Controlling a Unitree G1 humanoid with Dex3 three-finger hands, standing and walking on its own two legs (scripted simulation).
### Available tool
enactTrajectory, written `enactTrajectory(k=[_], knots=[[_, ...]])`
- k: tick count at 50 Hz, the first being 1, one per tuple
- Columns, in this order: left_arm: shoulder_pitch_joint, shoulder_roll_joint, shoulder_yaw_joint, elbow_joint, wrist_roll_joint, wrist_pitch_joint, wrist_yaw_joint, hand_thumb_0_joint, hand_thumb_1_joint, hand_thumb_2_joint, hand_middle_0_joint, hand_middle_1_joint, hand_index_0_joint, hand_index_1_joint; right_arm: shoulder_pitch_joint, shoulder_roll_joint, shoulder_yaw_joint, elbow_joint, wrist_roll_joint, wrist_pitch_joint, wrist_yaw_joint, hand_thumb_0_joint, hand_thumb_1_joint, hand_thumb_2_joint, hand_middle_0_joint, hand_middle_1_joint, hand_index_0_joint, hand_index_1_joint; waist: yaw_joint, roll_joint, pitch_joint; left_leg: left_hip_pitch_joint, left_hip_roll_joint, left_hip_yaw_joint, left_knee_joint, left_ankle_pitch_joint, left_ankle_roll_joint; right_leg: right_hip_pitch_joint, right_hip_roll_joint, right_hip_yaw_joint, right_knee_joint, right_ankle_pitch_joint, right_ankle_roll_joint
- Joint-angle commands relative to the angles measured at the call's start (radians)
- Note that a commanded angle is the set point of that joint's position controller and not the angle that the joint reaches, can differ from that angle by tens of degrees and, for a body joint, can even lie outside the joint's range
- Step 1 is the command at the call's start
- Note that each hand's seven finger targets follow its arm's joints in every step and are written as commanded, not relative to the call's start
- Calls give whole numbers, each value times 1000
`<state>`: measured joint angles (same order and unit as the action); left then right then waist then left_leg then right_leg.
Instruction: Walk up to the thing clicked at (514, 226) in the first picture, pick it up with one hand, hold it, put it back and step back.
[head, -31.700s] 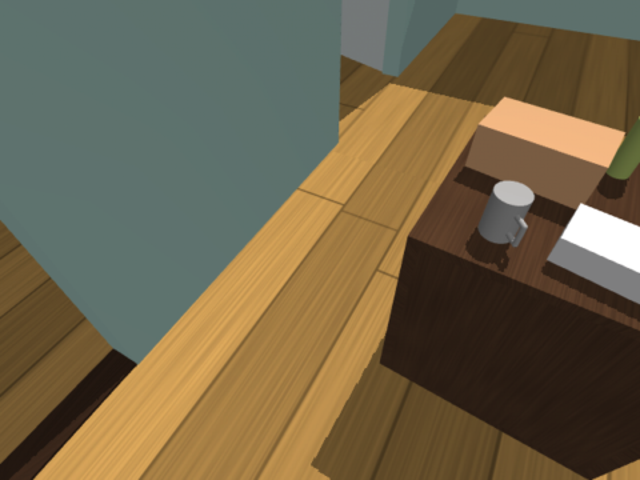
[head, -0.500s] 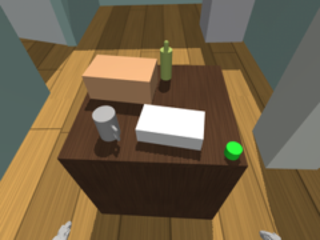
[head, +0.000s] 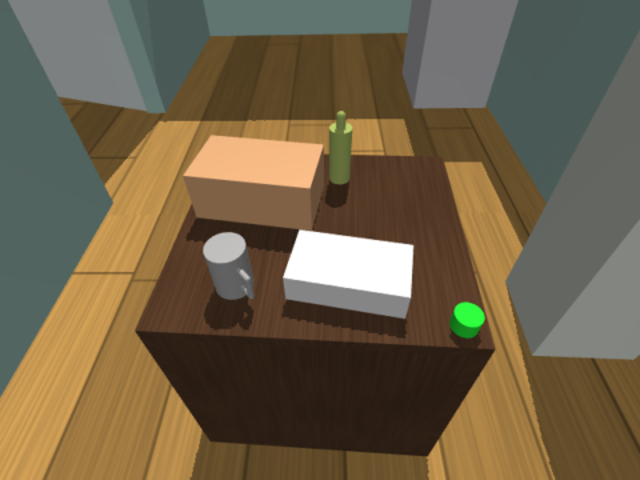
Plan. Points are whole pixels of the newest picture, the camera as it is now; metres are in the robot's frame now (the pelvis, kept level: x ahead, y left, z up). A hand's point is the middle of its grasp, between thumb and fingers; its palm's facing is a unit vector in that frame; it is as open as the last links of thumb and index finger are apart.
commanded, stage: stand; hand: left
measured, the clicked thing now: (234, 271) +0.50 +0.19 -0.09
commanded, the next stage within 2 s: none
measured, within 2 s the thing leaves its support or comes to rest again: neither
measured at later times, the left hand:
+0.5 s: hand out of the picture +0.05 +0.25 -0.16, palm faces -0.03 -0.94 -0.33, open 7.3 cm
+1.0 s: hand out of the picture +0.08 +0.25 -0.16, palm faces -0.03 -0.94 -0.33, open 7.3 cm
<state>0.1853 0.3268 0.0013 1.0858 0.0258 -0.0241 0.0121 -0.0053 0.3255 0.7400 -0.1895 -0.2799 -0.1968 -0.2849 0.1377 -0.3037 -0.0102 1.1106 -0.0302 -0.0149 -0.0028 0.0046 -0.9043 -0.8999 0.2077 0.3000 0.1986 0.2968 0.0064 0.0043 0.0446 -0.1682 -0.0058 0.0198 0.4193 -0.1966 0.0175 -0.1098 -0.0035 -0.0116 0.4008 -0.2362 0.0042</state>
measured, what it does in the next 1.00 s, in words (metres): stands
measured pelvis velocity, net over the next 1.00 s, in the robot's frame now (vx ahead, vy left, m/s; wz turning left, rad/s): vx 0.01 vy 0.01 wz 0.00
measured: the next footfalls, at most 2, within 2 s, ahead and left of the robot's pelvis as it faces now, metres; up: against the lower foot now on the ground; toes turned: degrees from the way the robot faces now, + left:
none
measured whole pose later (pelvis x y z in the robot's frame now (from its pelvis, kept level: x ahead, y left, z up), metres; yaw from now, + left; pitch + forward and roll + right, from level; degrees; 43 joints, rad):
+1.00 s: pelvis +0.01 +0.01 +0.01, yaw +0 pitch -2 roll +0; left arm 0.12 0.33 0.00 1.16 0.02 -0.02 0.00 0.00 0.91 0.90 -0.20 -0.30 -0.21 -0.30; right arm 0.10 -0.33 0.00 1.18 -0.02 -0.02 0.00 0.00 -0.91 -0.90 0.21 0.30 0.20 0.30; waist 0.00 0.00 0.04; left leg -0.11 -0.02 0.03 0.31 -0.16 0.03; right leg -0.06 -0.02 -0.01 0.29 -0.20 0.02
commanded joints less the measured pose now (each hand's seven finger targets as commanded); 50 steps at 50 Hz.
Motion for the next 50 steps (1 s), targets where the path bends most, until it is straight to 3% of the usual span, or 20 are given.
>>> enactTrajectory(k=[1,6,14,19,25,31,35,39,46,48,50], knots=[[-48,199,40,-25,-5,-18,16,0,899,900,-200,-300,-200,-300,-47,-209,-45,-37,7,-20,-17,0,-900,-900,200,300,200,300,-3,1,-21,34,116,-143,-129,38,16,-30,-107,106,-109,49,-27],[-61,199,37,11,-4,-17,15,0,899,900,-200,-300,-200,-300,-58,-209,-42,-15,9,-17,-15,0,-900,-900,200,300,200,300,-6,-3,-8,41,118,-143,-146,11,17,-35,-113,104,-131,30,-22],[-79,201,34,30,-6,-17,13,0,899,900,-200,-300,-200,-300,-64,-219,-40,6,11,-21,-16,0,-900,-900,200,300,200,300,-4,0,-41,69,123,-133,-151,99,11,-5,-123,108,-136,93,-21],[-80,200,30,39,-8,-14,12,0,899,900,-200,-300,-200,-300,-62,-217,-34,16,12,-17,-15,0,-900,-900,200,300,200,300,-5,6,-26,53,123,-132,-169,43,11,-12,-120,103,-142,68,-20],[-84,201,28,43,-5,-14,14,0,899,900,-200,-300,-200,-300,-72,-227,-37,16,14,-17,-15,0,-900,-900,200,300,200,300,-7,-10,-39,73,128,-129,-155,115,14,-7,-125,97,-144,101,-19],[-84,203,29,42,-9,-13,11,0,899,900,-200,-300,-200,-300,-67,-234,-36,18,14,-16,-13,0,-900,-900,200,300,200,300,-11,-2,-27,59,124,-128,-171,57,12,-15,-124,102,-153,75,-19],[-80,203,30,37,-10,-17,12,0,899,900,-200,-300,-200,-300,-69,-238,-35,15,16,-22,-14,0,-900,-900,200,300,200,300,-7,3,-72,95,134,-124,-145,213,16,23,-130,98,-142,180,-15],[-88,203,31,33,-14,-16,12,0,899,900,-200,-300,-200,-300,-65,-238,-33,15,18,-24,-16,0,-900,-900,200,300,200,300,-9,1,-91,116,139,-117,-132,281,16,41,-134,93,-131,235,-14],[-97,207,35,33,-14,-10,9,0,899,900,-200,-300,-200,-300,-63,-241,-32,15,17,-19,-16,0,-900,-900,200,300,200,300,-11,-8,-41,75,131,-121,-161,169,11,20,-131,94,-153,141,-12],[-94,206,34,27,-14,-11,9,0,899,900,-200,-300,-200,-300,-67,-242,-32,11,16,-23,-17,0,-900,-900,200,300,200,300,-8,4,-73,101,138,-122,-149,246,11,32,-135,91,-144,191,-14],[-96,204,34,28,-14,-12,9,0,899,900,-200,-300,-200,-300,-65,-241,-31,14,18,-23,-17,0,-900,-900,200,300,200,300,-11,3,-66,93,136,-122,-152,237,10,34,-133,89,-147,188,-11]])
